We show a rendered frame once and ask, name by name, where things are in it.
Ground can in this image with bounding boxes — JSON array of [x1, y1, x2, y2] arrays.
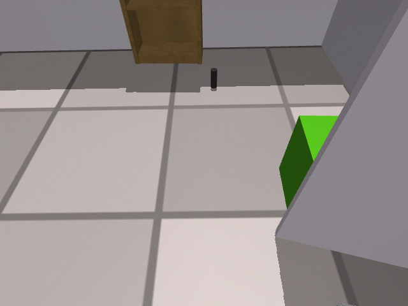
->
[[211, 68, 217, 89]]

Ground bookshelf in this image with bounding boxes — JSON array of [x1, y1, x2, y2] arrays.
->
[[119, 0, 203, 64]]

